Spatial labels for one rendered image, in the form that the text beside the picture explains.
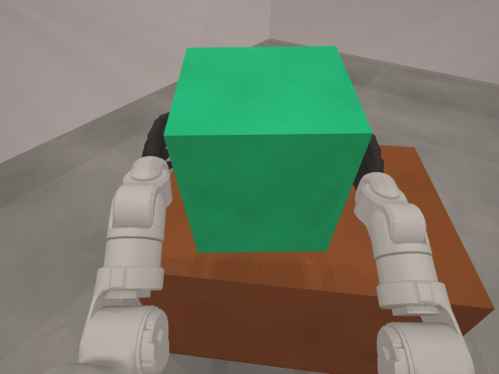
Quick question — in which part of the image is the right robot hand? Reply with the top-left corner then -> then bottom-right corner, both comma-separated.
353,134 -> 384,190

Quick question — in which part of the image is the right robot upper arm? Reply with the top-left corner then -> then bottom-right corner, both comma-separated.
377,322 -> 473,374

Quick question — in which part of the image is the robot left forearm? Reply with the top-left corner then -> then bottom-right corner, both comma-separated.
79,156 -> 172,362

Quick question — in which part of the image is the left robot hand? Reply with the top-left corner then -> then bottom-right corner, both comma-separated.
142,112 -> 173,169

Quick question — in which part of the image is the robot right forearm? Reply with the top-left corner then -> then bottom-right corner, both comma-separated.
354,172 -> 475,374

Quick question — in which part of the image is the pedestal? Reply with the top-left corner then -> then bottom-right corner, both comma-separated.
138,145 -> 495,374

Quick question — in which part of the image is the carton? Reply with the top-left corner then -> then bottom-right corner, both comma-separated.
164,46 -> 373,252

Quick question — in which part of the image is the left robot upper arm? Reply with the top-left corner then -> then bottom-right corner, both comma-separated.
43,305 -> 169,374

